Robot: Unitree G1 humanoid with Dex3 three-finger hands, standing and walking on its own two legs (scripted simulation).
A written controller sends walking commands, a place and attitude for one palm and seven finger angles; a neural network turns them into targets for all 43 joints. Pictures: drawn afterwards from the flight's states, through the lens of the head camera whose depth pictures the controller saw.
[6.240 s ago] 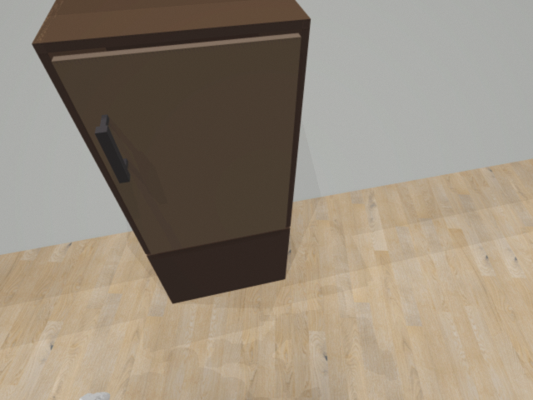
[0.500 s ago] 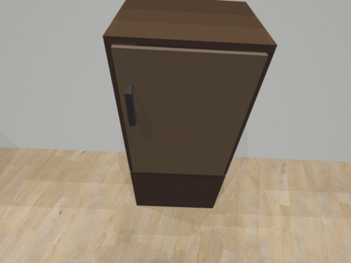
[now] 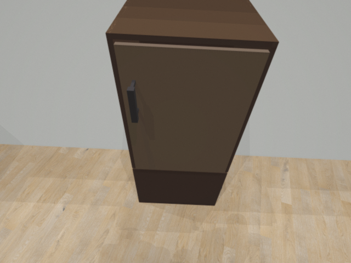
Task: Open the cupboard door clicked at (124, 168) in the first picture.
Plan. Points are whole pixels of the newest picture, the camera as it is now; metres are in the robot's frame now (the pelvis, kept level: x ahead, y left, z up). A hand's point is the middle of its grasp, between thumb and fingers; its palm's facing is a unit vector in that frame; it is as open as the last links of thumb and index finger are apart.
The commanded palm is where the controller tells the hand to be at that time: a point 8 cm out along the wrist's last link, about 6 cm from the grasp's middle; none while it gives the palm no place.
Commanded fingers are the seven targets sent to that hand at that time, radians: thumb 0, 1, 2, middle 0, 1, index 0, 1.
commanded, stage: look again from close up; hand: left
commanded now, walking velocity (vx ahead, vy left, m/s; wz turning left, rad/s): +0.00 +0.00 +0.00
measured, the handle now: (134, 101) +0.56 +0.17 +0.05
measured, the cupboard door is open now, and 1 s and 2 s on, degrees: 0 0 0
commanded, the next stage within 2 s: raise the hand with hooked fingers in 0.30 s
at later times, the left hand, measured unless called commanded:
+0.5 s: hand out of the picture +0.09 +0.19 -0.13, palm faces +0.22 -0.95 -0.21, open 7.3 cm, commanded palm +0.11 +0.22 -0.06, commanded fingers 0.00 0.76 0.84 -0.21 -0.39 -0.21 -0.39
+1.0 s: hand (98, 233) +0.19 +0.19 -0.03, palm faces +0.12 -0.99 -0.09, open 9.7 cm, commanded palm +0.17 +0.24 -0.02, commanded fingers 0.00 0.18 0.59 -0.25 -0.76 -0.25 -0.76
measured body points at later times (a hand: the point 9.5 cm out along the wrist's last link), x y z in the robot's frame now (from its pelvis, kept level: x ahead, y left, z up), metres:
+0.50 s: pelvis +0.01 -0.01 -0.01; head +0.00 +0.00 +0.44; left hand +0.07 +0.24 -0.11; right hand +0.03 -0.24 -0.15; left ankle +0.06 +0.09 -0.74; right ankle +0.03 -0.14 -0.74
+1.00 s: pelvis +0.02 -0.04 -0.09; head +0.07 -0.02 +0.35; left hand +0.18 +0.24 -0.02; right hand +0.26 -0.24 -0.14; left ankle +0.06 +0.09 -0.74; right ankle +0.03 -0.14 -0.74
